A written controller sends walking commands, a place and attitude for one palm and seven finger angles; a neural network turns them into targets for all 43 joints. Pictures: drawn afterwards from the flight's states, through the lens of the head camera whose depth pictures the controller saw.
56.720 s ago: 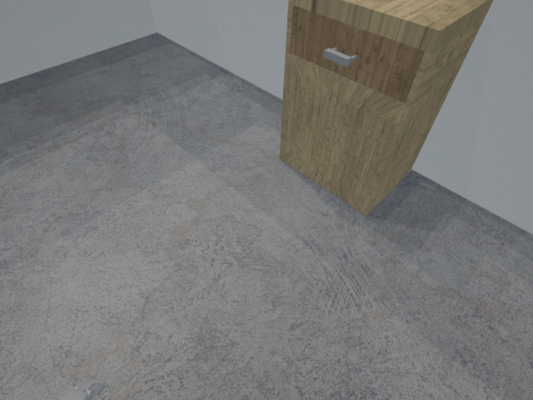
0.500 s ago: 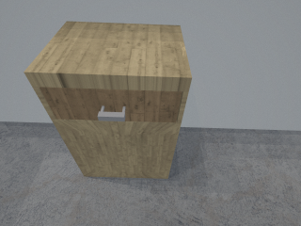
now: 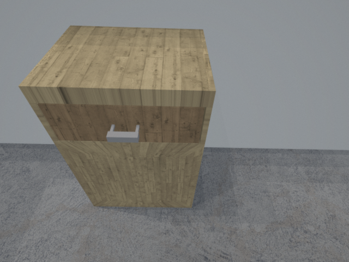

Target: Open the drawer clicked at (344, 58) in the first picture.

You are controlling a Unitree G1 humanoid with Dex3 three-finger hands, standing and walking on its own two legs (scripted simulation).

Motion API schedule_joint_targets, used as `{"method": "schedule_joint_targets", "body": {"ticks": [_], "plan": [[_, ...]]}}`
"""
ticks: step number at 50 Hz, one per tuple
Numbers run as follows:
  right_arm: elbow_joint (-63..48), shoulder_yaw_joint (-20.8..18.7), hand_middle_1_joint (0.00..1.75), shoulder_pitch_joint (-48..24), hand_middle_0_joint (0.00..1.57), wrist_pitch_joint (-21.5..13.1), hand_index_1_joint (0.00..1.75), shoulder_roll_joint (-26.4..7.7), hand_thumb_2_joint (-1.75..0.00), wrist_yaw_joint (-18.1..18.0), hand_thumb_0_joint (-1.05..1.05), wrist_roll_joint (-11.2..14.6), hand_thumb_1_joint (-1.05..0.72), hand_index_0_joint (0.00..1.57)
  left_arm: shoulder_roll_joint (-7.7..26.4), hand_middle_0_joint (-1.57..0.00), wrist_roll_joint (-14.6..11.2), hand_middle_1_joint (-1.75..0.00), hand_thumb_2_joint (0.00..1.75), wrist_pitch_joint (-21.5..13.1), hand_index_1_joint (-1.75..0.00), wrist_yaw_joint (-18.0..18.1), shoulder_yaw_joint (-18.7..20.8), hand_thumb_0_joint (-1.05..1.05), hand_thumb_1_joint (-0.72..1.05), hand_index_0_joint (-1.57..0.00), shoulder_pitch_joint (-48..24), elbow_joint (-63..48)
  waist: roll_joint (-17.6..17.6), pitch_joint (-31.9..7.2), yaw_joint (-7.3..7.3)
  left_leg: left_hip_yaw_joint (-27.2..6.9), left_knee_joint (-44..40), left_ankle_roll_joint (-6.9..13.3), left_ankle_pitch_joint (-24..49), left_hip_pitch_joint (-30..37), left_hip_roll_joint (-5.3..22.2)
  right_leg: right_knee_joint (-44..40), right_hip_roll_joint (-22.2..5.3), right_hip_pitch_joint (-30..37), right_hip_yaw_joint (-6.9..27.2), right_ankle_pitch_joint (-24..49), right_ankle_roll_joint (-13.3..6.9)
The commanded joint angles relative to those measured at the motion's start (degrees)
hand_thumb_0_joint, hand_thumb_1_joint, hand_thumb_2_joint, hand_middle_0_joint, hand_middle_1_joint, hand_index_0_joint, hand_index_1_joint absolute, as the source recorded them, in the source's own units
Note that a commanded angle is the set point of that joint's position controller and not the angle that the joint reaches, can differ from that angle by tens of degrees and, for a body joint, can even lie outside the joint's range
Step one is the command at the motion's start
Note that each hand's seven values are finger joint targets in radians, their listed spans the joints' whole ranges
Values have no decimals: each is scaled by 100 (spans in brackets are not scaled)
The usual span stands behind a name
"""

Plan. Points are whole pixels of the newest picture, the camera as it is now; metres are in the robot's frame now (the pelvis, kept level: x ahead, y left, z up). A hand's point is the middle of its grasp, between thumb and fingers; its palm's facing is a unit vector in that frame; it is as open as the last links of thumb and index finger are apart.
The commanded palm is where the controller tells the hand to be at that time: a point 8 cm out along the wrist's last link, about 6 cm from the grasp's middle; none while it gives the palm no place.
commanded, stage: raise the hand with hooked fingers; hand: left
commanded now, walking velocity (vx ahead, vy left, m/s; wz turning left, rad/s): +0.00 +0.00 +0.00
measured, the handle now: (124, 132) +0.52 +0.21 -0.07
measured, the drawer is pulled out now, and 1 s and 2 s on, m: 0.00 0.00 0.00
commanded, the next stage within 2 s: move the hooked fingers above the handle in 1.92 s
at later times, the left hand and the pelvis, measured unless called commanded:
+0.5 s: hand (105, 255) +0.16 +0.17 -0.08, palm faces -0.07 -0.14 -0.99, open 8.9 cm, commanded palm +0.16 +0.19 -0.01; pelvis +0.00 -0.05 -0.04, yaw -1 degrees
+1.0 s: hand (103, 197) +0.26 +0.19 +0.00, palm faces +0.05 -0.08 -1.00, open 11.9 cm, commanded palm +0.24 +0.19 +0.06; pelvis +0.03 -0.05 -0.03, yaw -2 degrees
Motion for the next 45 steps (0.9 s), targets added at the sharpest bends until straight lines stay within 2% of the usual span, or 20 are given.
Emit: {"method": "schedule_joint_targets", "body": {"ticks": [1,2,3,4,5,6,9,10,12,14,16,19,20,22,25,29,35,39,43,45], "plan": [[-604,-42,30,-184,20,-174,30,-764,-90,24,0,38,-90,20,751,-20,97,-30,90,-176,-30,185,23,0,90,-20,547,3,-356,791,149,-671,336,-290,78,-585,770,-463,-534,-543,414,594,-255],[-2835,-46,30,-39,20,-946,30,-1602,-90,-270,0,460,-90,20,2030,-20,593,-32,89,-1117,-32,260,-462,0,88,-20,-3671,-8918,1223,-2293,-533,-540,-344,-113,180,1415,323,370,189,-418,255,295,-386],[-2344,-4,30,-692,20,-1552,30,-1319,-90,-526,0,413,-90,20,1939,-20,622,-33,88,-733,-33,791,32,0,85,-20,-1559,-7456,1869,-2051,38,-851,-467,-339,-543,1329,618,1033,194,-843,-231,-467,-428],[-2370,-112,30,-663,20,-1808,30,-1002,-90,-508,0,529,-90,20,1121,-21,653,-34,87,102,-34,1069,-407,0,83,-21,104,-6806,1334,-970,-9,-1091,-864,-498,-1513,273,622,1296,251,-1438,-290,-976,-333],[-2272,-89,30,-478,20,-1862,30,-983,-90,-535,0,598,-90,20,397,-21,862,-36,86,311,-36,1133,-1001,0,81,-21,275,-6501,905,-479,-124,-960,-571,-336,-1629,-116,494,1212,211,-1456,-303,-675,-285],[-2643,-146,30,-638,20,-1989,30,-1189,-90,-488,0,550,-90,20,540,-21,1226,-37,85,254,-37,1234,-1156,0,78,-21,-123,-7138,817,40,-160,-1023,-344,-292,-1829,-514,423,1024,218,-1656,-245,-683,-297],[-3122,-209,30,-718,20,-1890,30,-1419,-90,-334,0,125,-90,20,949,-21,3013,-42,82,256,-42,1766,-1184,0,71,-21,99,-6913,-428,-198,-310,-1151,414,-220,-1836,-1096,273,1033,328,-2252,-34,-1261,-387],[-3308,-286,30,-819,20,-1725,30,-1412,-90,-257,0,-25,-90,20,971,-22,3736,-43,81,263,-43,1961,-1124,0,69,-22,121,-6550,-742,-366,-216,-1055,689,-261,-1698,-1284,198,1078,356,-2493,-27,-1594,-411],[-3744,-406,30,-1258,20,-1255,30,-1400,-90,-32,0,-220,-90,20,858,-22,4773,-47,79,239,-47,2259,-969,0,64,-22,1363,-5841,-1097,-224,281,-740,1015,-288,-1364,-1624,51,971,398,-2639,177,-1940,-529],[-3976,-433,30,-1525,20,-628,30,-1374,-90,203,0,-222,-90,20,1101,-22,5432,-50,77,153,-50,2329,-514,0,60,-22,2040,-5571,-1211,-534,666,-513,1235,-296,-607,-1781,-10,1045,381,-2235,531,-1218,-660],[-4211,-357,30,-1788,20,-186,30,-1251,-90,339,0,-160,-90,20,1427,-22,5773,-53,75,6,-53,2368,-193,0,55,-22,1875,-5925,-1204,-792,852,-379,1354,-312,-184,-1996,-19,1353,293,-1909,607,-294,-659],[-4332,-335,30,-1910,20,151,30,-1154,-90,397,0,-171,-90,20,2019,-23,6201,-57,72,-175,-57,2616,369,0,48,-23,1288,-6598,-447,-1323,988,-334,1590,-314,222,-1862,-75,1677,322,-1799,834,357,-662],[-4453,-331,30,-1923,20,214,30,-1133,-90,403,0,-215,-90,20,2035,-23,6277,-58,71,-184,-58,2744,335,0,46,-23,1011,-6958,50,-1590,942,-310,1688,-295,310,-1670,-103,1741,319,-1850,899,498,-665],[-4443,-364,30,-1868,20,271,30,-1122,-90,391,0,-280,-90,20,2154,-24,6421,-62,69,-216,-62,2969,417,0,41,-24,232,-7304,292,-1944,710,-376,2024,-255,433,-1304,-101,1823,341,-2303,1081,480,-666],[-4337,-393,30,-1921,20,308,30,-1113,-90,292,0,-411,-90,20,2302,-24,6345,-66,66,-388,-66,3085,441,0,34,-24,-963,-7857,172,-2037,317,-518,2470,-146,68,-1177,-129,1677,230,-2728,1306,63,-555],[-4215,-348,30,-1955,20,198,30,-1134,-90,203,0,-400,-90,20,2128,-25,5932,-72,62,-459,-72,2772,151,0,25,-25,-1219,-7811,30,-1880,28,-553,2627,-63,-89,-1195,-143,1493,215,-2747,1259,152,-458],[-4127,-186,30,-1923,20,319,30,-1088,-90,100,0,-242,-90,20,2286,-26,5625,-81,56,-2,-81,1998,237,0,11,-26,-243,-7204,-470,-1786,339,-409,1975,-116,160,-1677,-153,1375,113,-1159,1095,1845,-255],[-4048,-144,30,-1963,20,277,30,-1090,-90,63,0,-245,-90,20,2782,-26,5639,-87,52,-110,-87,1835,807,0,1,-26,-121,-7336,-491,-1855,578,-380,1715,-147,349,-1618,-169,1359,71,-616,1151,2511,-223],[-3930,-233,30,-1878,20,253,30,-1066,-90,62,0,-242,-90,20,2655,-27,5611,-93,48,-296,-93,1984,802,0,-8,-27,-522,-7561,-205,-1883,501,-447,1601,-147,351,-1541,-203,1324,50,-639,990,2297,-249],[-3931,-313,30,-1810,20,205,30,-1063,-90,54,0,-234,-90,20,2573,-27,5574,-96,46,-299,-96,2146,794,0,-13,-27,-578,-7626,-336,-1955,452,-443,1623,-125,383,-1517,-205,1331,2,-551,977,2522,-203]]}}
